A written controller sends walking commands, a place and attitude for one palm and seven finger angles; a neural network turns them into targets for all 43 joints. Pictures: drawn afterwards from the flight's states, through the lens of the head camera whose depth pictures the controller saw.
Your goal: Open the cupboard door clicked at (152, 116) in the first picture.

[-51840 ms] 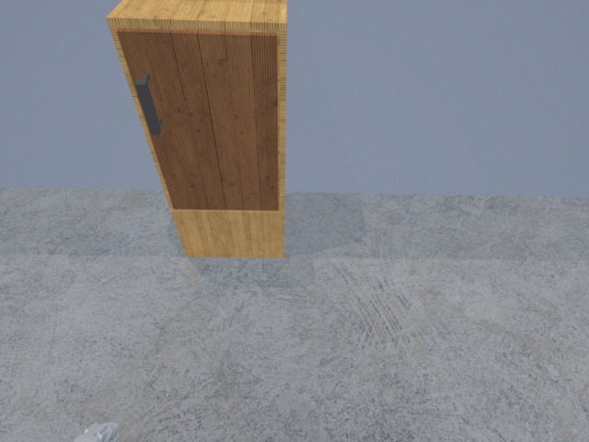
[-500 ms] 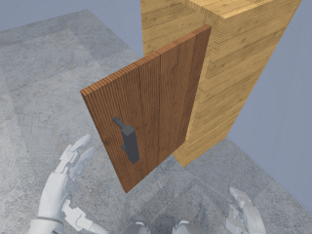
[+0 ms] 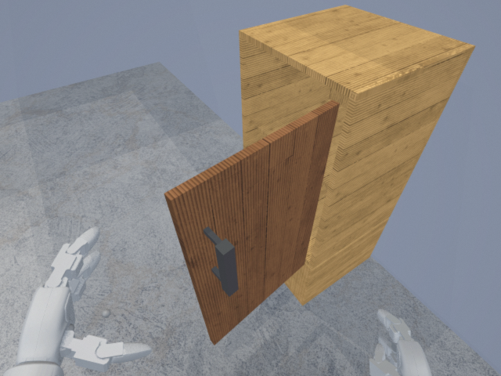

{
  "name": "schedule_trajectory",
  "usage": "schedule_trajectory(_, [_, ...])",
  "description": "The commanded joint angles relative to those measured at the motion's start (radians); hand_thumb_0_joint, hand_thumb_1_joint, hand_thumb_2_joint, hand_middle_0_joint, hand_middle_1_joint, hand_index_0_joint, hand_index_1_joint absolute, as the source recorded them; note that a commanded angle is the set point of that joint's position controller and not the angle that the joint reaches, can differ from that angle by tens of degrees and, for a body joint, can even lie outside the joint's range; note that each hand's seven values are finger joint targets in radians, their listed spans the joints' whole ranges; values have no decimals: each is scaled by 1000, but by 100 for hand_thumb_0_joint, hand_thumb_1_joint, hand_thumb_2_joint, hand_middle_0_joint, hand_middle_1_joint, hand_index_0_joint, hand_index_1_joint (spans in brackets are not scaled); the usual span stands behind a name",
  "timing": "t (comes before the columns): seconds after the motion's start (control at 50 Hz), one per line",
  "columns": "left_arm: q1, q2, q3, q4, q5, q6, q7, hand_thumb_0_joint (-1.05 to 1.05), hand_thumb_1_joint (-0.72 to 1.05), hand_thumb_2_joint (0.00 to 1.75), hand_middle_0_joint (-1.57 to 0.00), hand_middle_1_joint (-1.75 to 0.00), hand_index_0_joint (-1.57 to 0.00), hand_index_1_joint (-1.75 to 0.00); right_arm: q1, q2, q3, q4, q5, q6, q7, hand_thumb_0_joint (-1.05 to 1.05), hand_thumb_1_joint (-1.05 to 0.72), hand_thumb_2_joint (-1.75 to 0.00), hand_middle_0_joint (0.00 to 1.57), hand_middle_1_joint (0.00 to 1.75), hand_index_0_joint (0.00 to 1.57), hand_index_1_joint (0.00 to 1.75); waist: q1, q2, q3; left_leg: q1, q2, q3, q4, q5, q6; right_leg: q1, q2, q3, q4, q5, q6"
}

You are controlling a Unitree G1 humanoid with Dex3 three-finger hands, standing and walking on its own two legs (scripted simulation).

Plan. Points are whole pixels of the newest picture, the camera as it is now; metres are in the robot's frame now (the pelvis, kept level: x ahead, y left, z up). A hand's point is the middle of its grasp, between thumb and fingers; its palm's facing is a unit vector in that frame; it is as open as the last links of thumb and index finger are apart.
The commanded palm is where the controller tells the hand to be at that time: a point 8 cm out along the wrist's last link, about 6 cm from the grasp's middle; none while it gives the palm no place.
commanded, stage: draw the hand back to the body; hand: left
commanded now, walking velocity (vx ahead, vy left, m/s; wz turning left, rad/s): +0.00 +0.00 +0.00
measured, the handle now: (220, 261) +0.31 +0.09 +0.01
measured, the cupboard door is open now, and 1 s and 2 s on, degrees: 98 98 98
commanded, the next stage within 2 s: step back with the hand held close in 0.90 s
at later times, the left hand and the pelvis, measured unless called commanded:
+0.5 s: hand (21, 252) +0.20 +0.28 +0.19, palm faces +0.41 -0.82 -0.40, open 9.3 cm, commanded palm +0.15 +0.32 +0.21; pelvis +0.01 +0.03 +0.03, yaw -1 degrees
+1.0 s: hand (13, 255) +0.19 +0.27 +0.20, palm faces +0.45 -0.81 -0.38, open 7.4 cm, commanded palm +0.14 +0.31 +0.21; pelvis +0.00 +0.01 +0.04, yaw -1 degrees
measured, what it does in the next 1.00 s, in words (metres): stands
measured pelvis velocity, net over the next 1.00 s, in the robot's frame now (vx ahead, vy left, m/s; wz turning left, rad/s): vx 0.00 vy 0.01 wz -0.01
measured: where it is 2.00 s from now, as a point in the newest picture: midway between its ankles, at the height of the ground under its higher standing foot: outside the picture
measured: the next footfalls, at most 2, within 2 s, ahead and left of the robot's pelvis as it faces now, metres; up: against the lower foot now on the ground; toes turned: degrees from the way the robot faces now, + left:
none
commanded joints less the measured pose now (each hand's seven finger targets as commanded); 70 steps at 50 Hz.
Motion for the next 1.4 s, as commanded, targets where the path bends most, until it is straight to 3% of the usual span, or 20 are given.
schedule_trajectory(0.0, [-72,149,85,-246,42,-38,75,0,2,52,-17,-30,-17,-30,-97,-101,-34,-139,-6,-60,-15,0,-90,-90,20,30,20,30,0,-5,-21,69,74,-65,-217,266,-49,161,-103,102,-181,151,41])
schedule_trajectory(0.04, [-95,181,119,-249,47,-32,90,0,9,55,-17,-30,-17,-30,-110,-106,-30,-121,-10,-71,-17,0,-90,-90,20,30,20,30,9,-4,-9,93,82,-82,-253,291,-56,188,-99,94,-193,158,37])
schedule_trajectory(0.22, [-133,168,179,-219,46,-34,90,0,41,69,-18,-30,-18,-30,-133,-106,-30,-55,-11,-98,1,0,-90,-90,20,30,20,30,15,-2,50,216,111,-112,-364,452,-100,270,-92,83,-255,219,42])
schedule_trajectory(0.3, [-156,197,232,-231,39,-44,85,0,55,75,-19,-30,-19,-30,-151,-110,-37,-34,-14,-102,11,0,-90,-90,20,30,20,30,23,2,34,261,116,-99,-391,549,-110,333,-93,87,-284,282,41])
schedule_trajectory(0.44, [-220,258,330,-261,34,-63,86,0,80,86,-20,-30,-20,-30,-175,-114,-42,-5,-16,-109,24,0,-90,-90,20,30,20,30,33,51,31,308,130,-107,-449,601,-130,400,-88,90,-326,307,38])
schedule_trajectory(0.5, [-247,266,358,-253,28,-70,85,0,90,90,-20,-30,-20,-30,-175,-111,-44,7,-16,-105,28,0,-90,-90,20,30,20,30,29,30,49,315,131,-109,-468,602,-135,408,-86,88,-340,313,39])
schedule_trajectory(0.56, [-202,183,292,-158,24,-59,70,0,90,90,-20,-30,-20,-30,-178,-118,-49,15,-14,-93,37,0,-90,-90,20,30,20,30,20,20,118,315,137,-108,-484,572,-132,381,-86,86,-360,287,43])
schedule_trajectory(0.66, [-236,207,300,-188,25,-71,66,0,90,90,-20,-30,-20,-30,-201,-125,-58,5,-16,-76,37,0,-90,-90,20,30,20,30,27,-18,91,301,128,-104,-514,431,-112,423,-84,91,-375,255,41])
schedule_trajectory(0.76, [-273,251,328,-276,34,-82,77,0,90,90,-20,-30,-20,-30,-212,-115,-50,7,-19,-91,29,0,-90,-90,20,30,20,30,32,60,42,300,115,-108,-521,417,-111,471,-83,101,-374,275,36])
schedule_trajectory(0.98, [-244,206,299,-169,28,-70,71,0,90,90,-20,-30,-20,-30,-209,-113,-53,29,-15,-89,35,0,-90,-90,20,30,20,30,26,2,131,293,106,-81,-525,384,-97,436,-80,105,-409,255,34])
schedule_trajectory(1.0, [-323,228,305,-215,29,-78,74,0,90,90,-20,-30,-20,-30,-220,-114,-54,27,-16,-90,34,0,-90,-90,20,30,20,30,23,-2,101,303,102,-79,-526,367,-91,448,-82,108,-412,255,35])
schedule_trajectory(1.02, [-404,371,471,-230,45,-120,92,0,90,90,-20,-30,-20,-30,-184,-138,-62,-6,-18,-77,17,0,-90,-90,20,30,20,30,-14,-45,161,221,114,-108,-523,241,-60,400,-112,235,-434,283,33])
schedule_trajectory(1.04, [-395,360,459,-189,52,-137,90,0,90,90,-20,-30,-20,-30,-177,-124,-59,8,-25,-64,11,0,-90,-90,20,30,20,30,-13,-35,161,216,101,-112,-513,211,-49,394,-139,241,-447,285,27])
schedule_trajectory(1.08, [-254,222,353,-139,61,-116,88,0,90,90,-20,-30,-20,-30,-173,-138,-70,9,-45,-40,8,0,-90,-90,20,30,20,30,-33,-68,123,268,105,-108,-476,281,-54,362,-148,267,-441,318,23])
schedule_trajectory(1.12, [-221,192,317,-160,72,-111,94,0,90,90,-20,-30,-20,-30,-168,-141,-74,1,-49,-25,9,0,-90,-90,20,30,20,30,-38,-49,74,273,120,-109,-453,351,-59,372,-156,264,-410,357,21])
schedule_trajectory(1.14, [-213,195,318,-182,73,-111,99,0,90,90,-20,-30,-20,-30,-171,-146,-79,-1,-52,-19,6,0,-90,-90,20,30,20,30,-35,-8,44,260,128,-113,-451,415,-69,404,-166,253,-379,419,15])
schedule_trajectory(1.22, [-125,257,372,-233,68,-121,111,0,90,90,-20,-30,-20,-30,-154,-131,-86,-31,-27,-6,19,0,-90,-90,20,30,20,30,-41,-88,-50,214,134,-95,-376,460,-63,450,-223,296,-329,588,-5])
schedule_trajectory(1.24, [-120,287,399,-256,65,-126,119,0,90,90,-20,-30,-20,-30,-155,-132,-89,-30,-26,-1,18,0,-90,-90,20,30,20,30,-43,-74,-64,198,128,-96,-357,455,-67,462,-245,309,-320,619,-19])
schedule_trajectory(1.32, [-75,337,451,-305,56,-160,122,0,90,90,-20,-30,-20,-30,-167,-112,-88,-41,-12,10,24,0,-90,-90,20,30,20,30,-49,-105,-60,165,99,-72,-305,317,-52,413,-288,346,-353,566,-26])
schedule_trajectory(1.38, [-53,346,462,-324,57,-175,129,0,90,90,-20,-30,-20,-30,-173,-116,-83,-42,-15,11,18,0,-90,-90,20,30,20,30,-46,-22,-18,144,116,-98,-362,319,-41,377,-251,309,-339,480,-3])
